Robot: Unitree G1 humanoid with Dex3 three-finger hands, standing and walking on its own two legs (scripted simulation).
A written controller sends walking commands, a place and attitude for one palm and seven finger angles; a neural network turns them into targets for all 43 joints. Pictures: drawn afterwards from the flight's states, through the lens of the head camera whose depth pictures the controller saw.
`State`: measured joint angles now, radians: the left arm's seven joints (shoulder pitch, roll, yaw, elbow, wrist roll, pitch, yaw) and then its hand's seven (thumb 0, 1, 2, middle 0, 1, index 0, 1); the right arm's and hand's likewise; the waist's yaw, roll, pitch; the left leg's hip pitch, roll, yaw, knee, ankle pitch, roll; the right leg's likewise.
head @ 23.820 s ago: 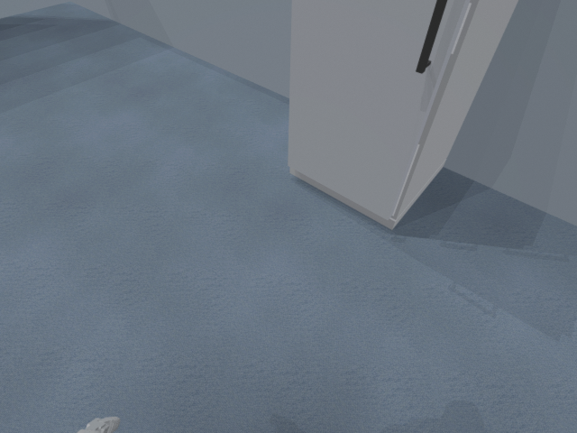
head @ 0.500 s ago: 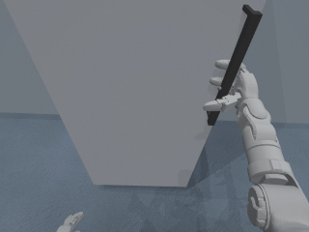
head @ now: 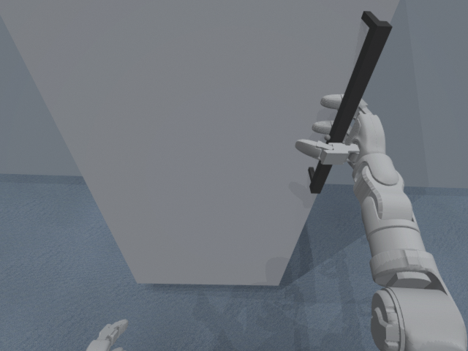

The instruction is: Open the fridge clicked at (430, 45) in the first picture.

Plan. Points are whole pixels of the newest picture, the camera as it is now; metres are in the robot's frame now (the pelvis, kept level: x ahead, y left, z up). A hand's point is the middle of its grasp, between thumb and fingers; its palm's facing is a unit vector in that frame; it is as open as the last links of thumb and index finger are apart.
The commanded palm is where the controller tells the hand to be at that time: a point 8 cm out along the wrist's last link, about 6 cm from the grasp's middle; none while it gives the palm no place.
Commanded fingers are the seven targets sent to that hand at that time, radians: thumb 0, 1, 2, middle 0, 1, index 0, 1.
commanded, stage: grip the handle and tug to test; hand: right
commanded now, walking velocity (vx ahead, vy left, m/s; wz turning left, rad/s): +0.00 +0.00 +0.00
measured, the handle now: (336, 120) +0.48 -0.13 +0.18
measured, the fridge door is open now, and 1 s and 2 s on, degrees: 0 0 14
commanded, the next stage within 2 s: pull the door a little, standing still in 1.06 s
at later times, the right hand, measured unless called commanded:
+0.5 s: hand (328, 136) +0.43 -0.11 +0.18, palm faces -0.07 +1.00 +0.00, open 5.2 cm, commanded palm +0.40 -0.16 +0.18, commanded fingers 0.00 -0.90 -0.90 0.45 1.40 0.45 1.40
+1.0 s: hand (330, 140) +0.42 -0.11 +0.18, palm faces -0.06 +1.00 +0.00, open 5.6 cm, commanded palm +0.37 -0.16 +0.18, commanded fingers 0.00 -0.90 -0.90 0.45 1.40 0.45 1.40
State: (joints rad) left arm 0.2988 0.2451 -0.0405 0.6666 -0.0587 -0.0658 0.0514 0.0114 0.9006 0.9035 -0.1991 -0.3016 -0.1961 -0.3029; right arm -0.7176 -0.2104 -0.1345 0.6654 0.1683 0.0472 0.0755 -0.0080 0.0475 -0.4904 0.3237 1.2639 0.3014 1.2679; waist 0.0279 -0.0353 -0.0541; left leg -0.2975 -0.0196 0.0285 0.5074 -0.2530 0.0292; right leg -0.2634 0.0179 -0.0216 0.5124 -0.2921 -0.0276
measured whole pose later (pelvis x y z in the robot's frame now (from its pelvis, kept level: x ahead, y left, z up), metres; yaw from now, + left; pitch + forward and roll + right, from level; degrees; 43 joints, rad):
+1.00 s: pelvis +0.02 +0.00 +0.00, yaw +2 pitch +2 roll +0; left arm 0.29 0.24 -0.03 0.62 -0.06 -0.02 0.04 0.01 0.90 0.90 -0.20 -0.30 -0.20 -0.30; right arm -0.51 -0.20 -0.17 0.37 0.17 0.15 0.07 0.02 -0.78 -0.79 0.34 1.40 0.32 1.40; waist 0.04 -0.05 -0.07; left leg -0.24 -0.03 0.00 0.46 -0.25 0.03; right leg -0.19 0.01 -0.05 0.46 -0.30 -0.03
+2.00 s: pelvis +0.03 +0.00 +0.01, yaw +2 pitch +2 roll -1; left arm 0.14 0.23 -0.03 0.49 -0.01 0.13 0.07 0.01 0.90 0.90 -0.20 -0.30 -0.19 -0.30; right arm 0.21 -0.22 0.02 -0.43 0.08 0.00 -0.05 -0.02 -0.61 -0.78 0.43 1.39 0.31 1.34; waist 0.01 -0.07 -0.04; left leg -0.24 -0.02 0.03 0.50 -0.26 0.02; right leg -0.18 0.02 -0.03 0.46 -0.28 -0.02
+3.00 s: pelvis -0.15 +0.26 +0.00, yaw -30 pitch -1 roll +2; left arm 0.14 0.15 0.02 0.63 0.02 -0.16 0.04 0.01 0.90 0.90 -0.20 -0.30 -0.20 -0.30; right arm 0.04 -0.20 0.10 -0.47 -0.02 -0.10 -0.02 -0.05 -0.62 -0.79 0.48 1.40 0.23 1.33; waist 0.04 -0.04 0.18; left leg -0.50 -0.01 -0.03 0.90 -0.34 -0.03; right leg -0.33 -0.12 0.17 0.50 -0.19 0.07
